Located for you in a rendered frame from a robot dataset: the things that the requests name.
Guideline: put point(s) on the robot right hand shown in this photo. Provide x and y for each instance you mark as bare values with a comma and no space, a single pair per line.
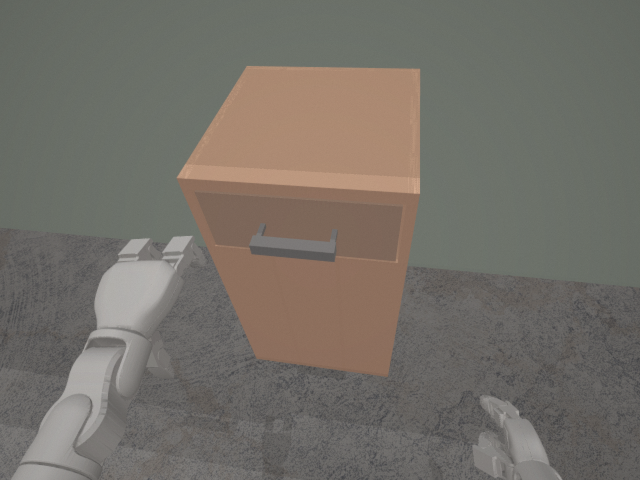
497,455

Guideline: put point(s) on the handle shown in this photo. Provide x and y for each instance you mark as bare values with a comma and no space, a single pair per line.
293,248

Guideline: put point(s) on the right robot forearm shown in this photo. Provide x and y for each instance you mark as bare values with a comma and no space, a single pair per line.
534,470

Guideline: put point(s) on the robot left hand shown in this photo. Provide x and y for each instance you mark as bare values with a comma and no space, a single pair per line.
139,291

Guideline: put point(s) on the cabinet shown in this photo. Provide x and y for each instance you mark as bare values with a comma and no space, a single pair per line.
334,133

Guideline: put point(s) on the drawer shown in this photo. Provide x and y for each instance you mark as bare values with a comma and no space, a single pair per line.
365,229

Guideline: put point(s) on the left robot forearm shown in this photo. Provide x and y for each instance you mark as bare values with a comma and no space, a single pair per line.
88,421

